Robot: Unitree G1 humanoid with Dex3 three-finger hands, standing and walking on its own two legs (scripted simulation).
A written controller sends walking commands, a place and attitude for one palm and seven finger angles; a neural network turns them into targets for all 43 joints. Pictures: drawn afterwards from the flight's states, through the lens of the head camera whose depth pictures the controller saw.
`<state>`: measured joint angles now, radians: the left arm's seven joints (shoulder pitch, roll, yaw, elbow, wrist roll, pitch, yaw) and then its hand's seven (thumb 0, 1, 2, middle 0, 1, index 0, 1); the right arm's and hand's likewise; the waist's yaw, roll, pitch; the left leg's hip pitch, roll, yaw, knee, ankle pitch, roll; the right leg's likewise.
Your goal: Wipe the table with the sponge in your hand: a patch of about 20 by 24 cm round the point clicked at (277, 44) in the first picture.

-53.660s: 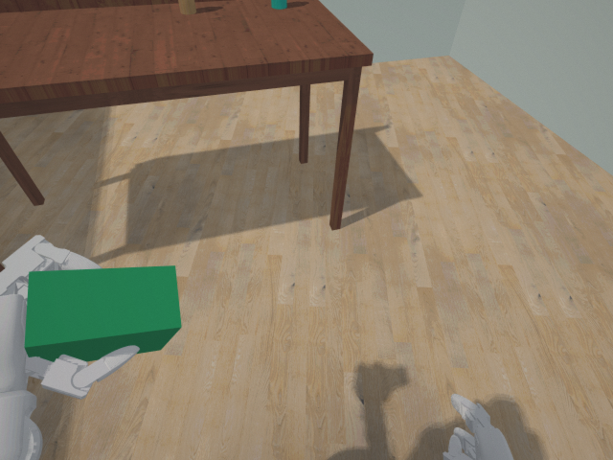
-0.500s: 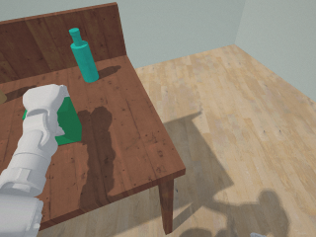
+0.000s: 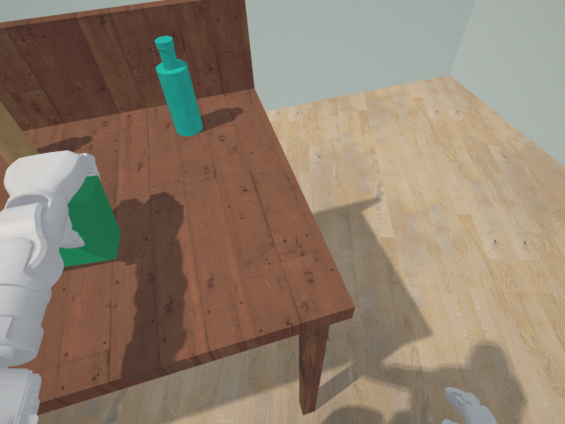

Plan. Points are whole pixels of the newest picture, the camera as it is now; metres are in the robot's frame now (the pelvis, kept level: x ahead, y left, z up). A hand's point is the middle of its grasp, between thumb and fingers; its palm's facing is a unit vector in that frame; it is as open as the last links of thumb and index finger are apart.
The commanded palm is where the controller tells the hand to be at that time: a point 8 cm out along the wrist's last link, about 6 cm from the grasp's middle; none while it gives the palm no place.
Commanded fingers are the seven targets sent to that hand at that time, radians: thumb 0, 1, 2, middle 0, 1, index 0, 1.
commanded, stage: wipe back along the first lane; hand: left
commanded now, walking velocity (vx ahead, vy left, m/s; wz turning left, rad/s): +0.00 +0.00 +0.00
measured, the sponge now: (74, 232) +0.35 +0.35 +0.07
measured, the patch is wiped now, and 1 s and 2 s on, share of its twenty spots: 1.00 1.00 1.00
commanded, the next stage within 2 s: lift the sponge slowly off the table in 1.54 s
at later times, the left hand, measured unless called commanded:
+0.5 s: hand (74, 236) +0.32 +0.31 +0.11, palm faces +0.01 -0.03 -1.00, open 10.3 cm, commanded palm +0.28 +0.31 +0.15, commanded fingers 0.00 0.10 1.30 -1.20 -1.60 -1.20 -1.60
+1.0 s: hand (76, 259) +0.28 +0.29 +0.11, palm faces +0.05 -0.03 -1.00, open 10.3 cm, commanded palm +0.24 +0.28 +0.14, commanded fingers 0.00 0.10 1.30 -1.20 -1.60 -1.20 -1.60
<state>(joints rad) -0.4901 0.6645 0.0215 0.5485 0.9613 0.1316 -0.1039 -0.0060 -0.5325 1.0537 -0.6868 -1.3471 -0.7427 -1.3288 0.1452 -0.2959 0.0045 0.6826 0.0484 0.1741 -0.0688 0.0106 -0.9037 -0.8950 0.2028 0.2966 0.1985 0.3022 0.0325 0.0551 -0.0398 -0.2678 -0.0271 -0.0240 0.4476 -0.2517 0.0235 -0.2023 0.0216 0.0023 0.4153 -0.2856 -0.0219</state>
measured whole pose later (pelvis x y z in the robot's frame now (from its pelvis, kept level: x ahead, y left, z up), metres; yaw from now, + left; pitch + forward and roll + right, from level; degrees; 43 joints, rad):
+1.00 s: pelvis +0.00 -0.01 +0.00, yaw -1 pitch +0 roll +0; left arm -0.07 0.54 -0.01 0.03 0.90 0.36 -0.02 -0.01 -0.50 1.05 -0.64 -1.40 -0.69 -1.38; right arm 0.09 -0.30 0.03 0.66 0.05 0.15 -0.04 0.01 -0.90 -0.90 0.20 0.30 0.20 0.30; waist 0.08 0.09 -0.04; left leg -0.20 -0.02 -0.01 0.45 -0.26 0.01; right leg -0.15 0.03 0.01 0.45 -0.31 -0.03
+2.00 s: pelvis -0.02 -0.02 +0.00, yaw -2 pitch -4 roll +1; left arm 0.19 0.54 -0.03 -0.26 0.87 0.43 -0.03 -0.01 -0.51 1.05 -0.67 -1.36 -0.72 -1.34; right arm 0.04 -0.28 0.05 0.67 0.03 0.13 -0.06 0.02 -0.90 -0.90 0.20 0.30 0.20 0.30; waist 0.10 0.11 0.00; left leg -0.13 0.00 -0.01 0.43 -0.24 0.00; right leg -0.09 0.04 0.02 0.45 -0.29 -0.05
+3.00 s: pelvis -0.04 -0.02 +0.00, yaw -1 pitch -5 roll +1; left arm -0.01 0.60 -0.05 -0.26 0.84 0.49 -0.15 -0.01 -0.53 1.05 -0.69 -1.33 -0.74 -1.32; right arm -0.01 -0.29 0.08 0.66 0.04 0.15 -0.06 0.02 -0.90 -0.90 0.20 0.30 0.20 0.30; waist 0.12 0.12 0.01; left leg -0.10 -0.01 -0.01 0.38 -0.19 0.00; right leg -0.07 0.04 0.02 0.40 -0.25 -0.04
